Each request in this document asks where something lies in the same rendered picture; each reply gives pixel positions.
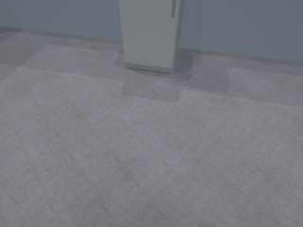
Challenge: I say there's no fridge door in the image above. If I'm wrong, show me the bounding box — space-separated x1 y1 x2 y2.
118 0 180 69

